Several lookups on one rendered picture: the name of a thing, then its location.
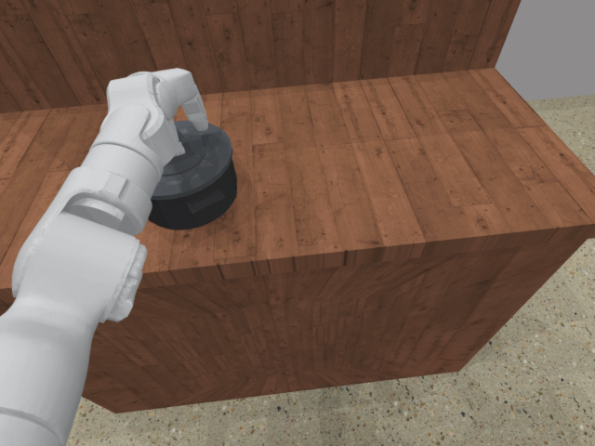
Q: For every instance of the pot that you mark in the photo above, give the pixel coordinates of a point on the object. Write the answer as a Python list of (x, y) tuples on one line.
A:
[(199, 208)]

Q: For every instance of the left robot upper arm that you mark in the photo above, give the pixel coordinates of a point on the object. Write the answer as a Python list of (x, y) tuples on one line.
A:
[(83, 273)]

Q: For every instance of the robot left forearm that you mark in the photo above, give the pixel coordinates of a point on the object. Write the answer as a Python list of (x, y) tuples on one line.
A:
[(114, 184)]

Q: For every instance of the robot left hand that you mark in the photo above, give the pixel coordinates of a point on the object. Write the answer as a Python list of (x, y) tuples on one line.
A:
[(189, 98)]

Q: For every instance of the knob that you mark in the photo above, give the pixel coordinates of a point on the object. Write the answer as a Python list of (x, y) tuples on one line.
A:
[(183, 140)]

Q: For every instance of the lid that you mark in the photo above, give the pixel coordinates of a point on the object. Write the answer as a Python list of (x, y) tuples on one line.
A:
[(206, 161)]

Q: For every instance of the table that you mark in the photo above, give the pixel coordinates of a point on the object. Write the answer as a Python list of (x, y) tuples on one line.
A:
[(397, 200)]

